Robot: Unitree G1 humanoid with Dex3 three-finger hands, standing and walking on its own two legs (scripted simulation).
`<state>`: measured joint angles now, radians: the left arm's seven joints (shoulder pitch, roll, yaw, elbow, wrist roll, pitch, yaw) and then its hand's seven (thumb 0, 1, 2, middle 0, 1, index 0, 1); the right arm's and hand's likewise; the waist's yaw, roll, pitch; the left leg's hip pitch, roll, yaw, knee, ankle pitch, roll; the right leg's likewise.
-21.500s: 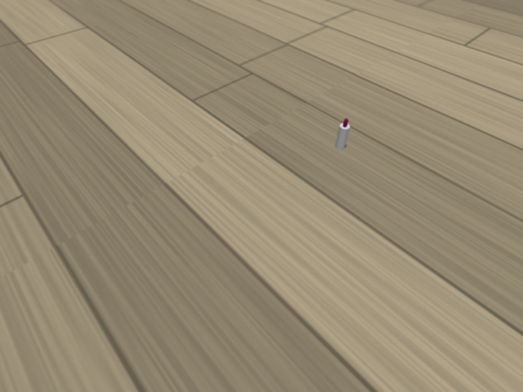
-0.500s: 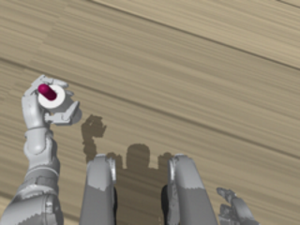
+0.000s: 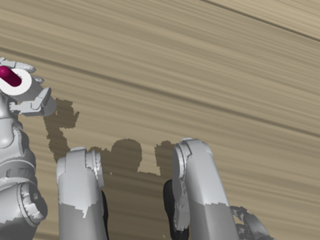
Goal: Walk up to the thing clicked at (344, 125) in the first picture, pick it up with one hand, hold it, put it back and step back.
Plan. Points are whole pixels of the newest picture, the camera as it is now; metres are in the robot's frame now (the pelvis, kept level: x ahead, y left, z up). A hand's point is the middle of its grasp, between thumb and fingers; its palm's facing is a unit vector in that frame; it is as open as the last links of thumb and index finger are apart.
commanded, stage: crouch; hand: left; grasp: from the side
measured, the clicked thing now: (27, 91) +0.45 +0.27 -0.06
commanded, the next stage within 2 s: lower in 0.50 s
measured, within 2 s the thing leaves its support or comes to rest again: rests again in 1.74 s
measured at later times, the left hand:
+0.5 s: hand (39, 99) +0.46 +0.27 -0.12, palm faces +0.26 -0.96 -0.03, open 7.9 cm
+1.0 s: hand (48, 106) +0.47 +0.27 -0.18, palm faces +0.28 -0.96 -0.02, open 7.9 cm
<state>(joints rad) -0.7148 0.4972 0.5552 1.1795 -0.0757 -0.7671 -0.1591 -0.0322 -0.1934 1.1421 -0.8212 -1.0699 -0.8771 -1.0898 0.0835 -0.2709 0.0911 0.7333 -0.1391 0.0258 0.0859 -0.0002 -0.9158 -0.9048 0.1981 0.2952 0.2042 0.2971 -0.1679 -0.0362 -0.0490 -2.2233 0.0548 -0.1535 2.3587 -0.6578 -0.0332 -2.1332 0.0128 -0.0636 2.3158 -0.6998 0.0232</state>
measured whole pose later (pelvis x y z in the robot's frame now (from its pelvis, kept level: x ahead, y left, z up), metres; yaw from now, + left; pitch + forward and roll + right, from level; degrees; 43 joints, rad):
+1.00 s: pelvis +0.00 +0.01 -0.05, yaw -6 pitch +20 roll -12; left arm -0.68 0.72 0.61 1.31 -0.09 -0.91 -0.13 -0.03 -0.20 1.15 -0.83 -1.06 -0.89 -1.08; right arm -0.07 -0.34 0.33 0.65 -0.27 0.05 0.12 0.00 -0.92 -0.90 0.20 0.30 0.21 0.30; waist -0.24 -0.17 0.19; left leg -2.28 0.04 -0.31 2.59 -0.69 -0.05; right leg -2.14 0.06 -0.16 2.45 -0.69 0.05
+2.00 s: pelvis -0.01 +0.03 -0.06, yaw -10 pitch +14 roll -17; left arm -0.69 0.88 0.57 1.45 -0.07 -1.03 -0.01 -0.03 -0.20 1.15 -0.84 -1.05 -0.89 -1.07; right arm -0.18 -0.36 0.50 0.56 -0.36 0.07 0.13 -0.01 -0.90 -0.89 0.20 0.30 0.21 0.30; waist -0.26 -0.27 0.31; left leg -2.24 0.04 -0.40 2.66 -0.71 -0.02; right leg -2.06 0.10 -0.23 2.43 -0.67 0.08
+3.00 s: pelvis -0.01 +0.03 -0.05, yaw -9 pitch +18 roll -16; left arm -0.63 0.87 0.61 1.16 -0.16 -0.82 -0.19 -0.02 -0.60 0.02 -0.07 -0.03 -0.08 -0.02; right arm -0.08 -0.35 0.38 0.57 -0.25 0.09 0.10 -0.01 -0.90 -0.89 0.20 0.30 0.21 0.30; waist -0.20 -0.19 0.17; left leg -2.26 0.05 -0.34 2.60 -0.69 0.00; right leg -2.08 0.08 -0.20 2.39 -0.67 0.06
